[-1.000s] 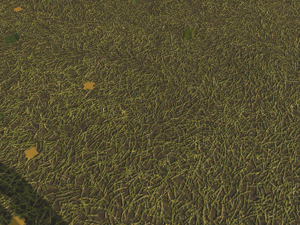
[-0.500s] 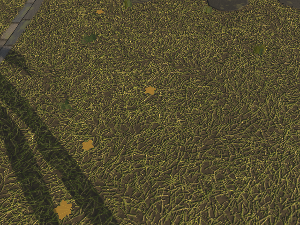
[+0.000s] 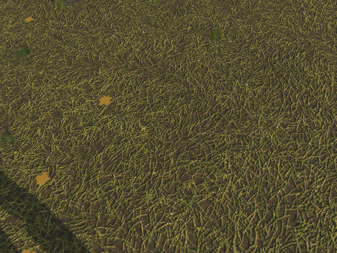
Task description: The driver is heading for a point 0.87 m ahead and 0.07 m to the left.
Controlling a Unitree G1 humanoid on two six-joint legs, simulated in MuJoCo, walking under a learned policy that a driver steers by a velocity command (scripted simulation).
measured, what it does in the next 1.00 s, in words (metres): walks ahead: left foot, then right foot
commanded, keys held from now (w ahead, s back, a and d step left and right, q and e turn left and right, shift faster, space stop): e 0.12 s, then no key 0.02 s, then q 0.02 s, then w+q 0.42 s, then q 0.26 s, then no key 0.06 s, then e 0.10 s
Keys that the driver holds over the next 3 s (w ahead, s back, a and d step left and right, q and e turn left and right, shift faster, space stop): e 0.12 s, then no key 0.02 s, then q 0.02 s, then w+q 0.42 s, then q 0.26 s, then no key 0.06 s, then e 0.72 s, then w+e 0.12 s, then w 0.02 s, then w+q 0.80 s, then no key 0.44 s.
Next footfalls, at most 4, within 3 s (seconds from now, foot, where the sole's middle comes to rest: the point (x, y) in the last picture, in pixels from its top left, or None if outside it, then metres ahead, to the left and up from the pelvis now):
0.54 left None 0.11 0.14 -0.76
0.94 right None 0.40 -0.01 -0.76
1.34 left None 0.33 0.20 -0.76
1.80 right None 0.29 -0.05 -0.76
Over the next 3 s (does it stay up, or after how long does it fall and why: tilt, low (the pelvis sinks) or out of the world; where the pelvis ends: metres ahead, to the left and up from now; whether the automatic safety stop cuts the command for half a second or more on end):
stays up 0.81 -0.02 0.01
